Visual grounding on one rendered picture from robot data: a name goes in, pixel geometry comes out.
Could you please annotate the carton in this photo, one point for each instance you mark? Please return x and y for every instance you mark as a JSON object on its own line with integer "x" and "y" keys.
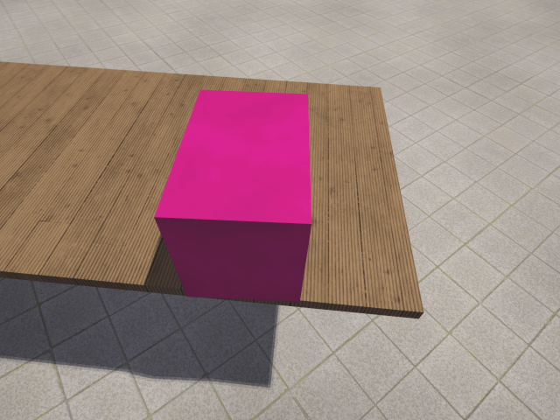
{"x": 236, "y": 212}

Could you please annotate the table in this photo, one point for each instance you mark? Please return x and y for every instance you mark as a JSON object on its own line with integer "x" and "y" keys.
{"x": 85, "y": 154}

